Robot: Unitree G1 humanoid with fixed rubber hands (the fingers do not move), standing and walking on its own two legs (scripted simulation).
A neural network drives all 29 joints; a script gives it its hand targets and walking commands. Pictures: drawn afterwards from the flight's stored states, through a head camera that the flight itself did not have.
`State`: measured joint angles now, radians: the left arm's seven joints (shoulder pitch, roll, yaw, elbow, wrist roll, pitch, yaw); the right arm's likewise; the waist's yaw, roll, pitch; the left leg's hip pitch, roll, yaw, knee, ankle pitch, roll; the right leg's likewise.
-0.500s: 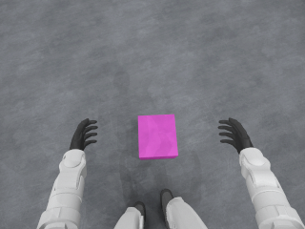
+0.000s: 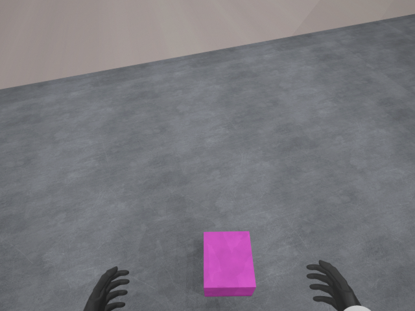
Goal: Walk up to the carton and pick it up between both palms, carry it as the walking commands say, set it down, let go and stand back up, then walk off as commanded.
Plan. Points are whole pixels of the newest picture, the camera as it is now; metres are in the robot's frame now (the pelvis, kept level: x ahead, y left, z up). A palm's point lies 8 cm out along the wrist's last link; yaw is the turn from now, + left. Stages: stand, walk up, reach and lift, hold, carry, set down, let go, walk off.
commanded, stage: let go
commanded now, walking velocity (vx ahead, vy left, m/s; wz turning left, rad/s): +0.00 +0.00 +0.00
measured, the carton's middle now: (227, 263) +0.43 -0.06 -0.70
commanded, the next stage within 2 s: stand in 0.34 s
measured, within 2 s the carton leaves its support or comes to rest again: neither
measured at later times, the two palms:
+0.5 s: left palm out of the picture +0.14 +0.27 -0.08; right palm (366, 309) +0.15 -0.27 -0.08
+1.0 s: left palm out of the picture +0.14 +0.28 -0.09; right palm out of the picture +0.15 -0.31 -0.09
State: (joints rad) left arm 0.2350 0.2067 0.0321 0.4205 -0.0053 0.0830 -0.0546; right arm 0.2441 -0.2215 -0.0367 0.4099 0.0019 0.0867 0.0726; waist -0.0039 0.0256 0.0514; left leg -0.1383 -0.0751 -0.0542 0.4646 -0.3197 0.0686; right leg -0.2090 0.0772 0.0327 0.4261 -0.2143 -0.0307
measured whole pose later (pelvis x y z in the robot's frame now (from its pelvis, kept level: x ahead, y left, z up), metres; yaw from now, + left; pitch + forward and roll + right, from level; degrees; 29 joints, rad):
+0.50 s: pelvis +0.00 +0.00 -0.01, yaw +0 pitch -1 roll +0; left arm 0.21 0.30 0.04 0.64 0.04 0.04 0.01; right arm 0.20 -0.30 -0.05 0.57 -0.04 0.07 -0.01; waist 0.00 0.03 0.02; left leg -0.14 -0.09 -0.05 0.51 -0.35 0.07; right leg -0.24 0.07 0.04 0.53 -0.27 -0.04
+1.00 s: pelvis +0.02 -0.02 +0.00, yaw +1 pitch -1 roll +0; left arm 0.13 0.34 0.04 0.86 0.03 0.00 0.02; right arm 0.18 -0.36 -0.02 0.80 -0.03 0.00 -0.03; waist 0.00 0.03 0.00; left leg -0.07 -0.07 -0.08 0.41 -0.32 0.05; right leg -0.16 0.08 0.01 0.43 -0.26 -0.06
